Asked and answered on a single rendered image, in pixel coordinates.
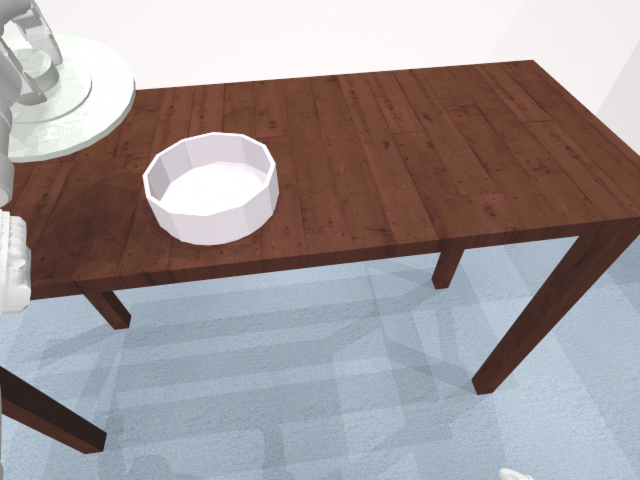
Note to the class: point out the lid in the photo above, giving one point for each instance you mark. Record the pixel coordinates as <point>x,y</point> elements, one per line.
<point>94,94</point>

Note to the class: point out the table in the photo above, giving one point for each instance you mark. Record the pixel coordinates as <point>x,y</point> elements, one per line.
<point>370,166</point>

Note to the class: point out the robot left forearm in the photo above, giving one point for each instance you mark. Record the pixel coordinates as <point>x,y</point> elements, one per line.
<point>10,89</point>

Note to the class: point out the left robot upper arm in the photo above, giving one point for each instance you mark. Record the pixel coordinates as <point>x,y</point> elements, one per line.
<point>15,265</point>

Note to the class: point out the pot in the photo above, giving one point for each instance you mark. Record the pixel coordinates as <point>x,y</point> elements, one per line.
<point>213,188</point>

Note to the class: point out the knob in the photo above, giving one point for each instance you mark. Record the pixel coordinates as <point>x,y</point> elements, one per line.
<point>39,66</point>

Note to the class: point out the robot left hand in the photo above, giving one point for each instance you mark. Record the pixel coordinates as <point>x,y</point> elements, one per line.
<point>33,27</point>

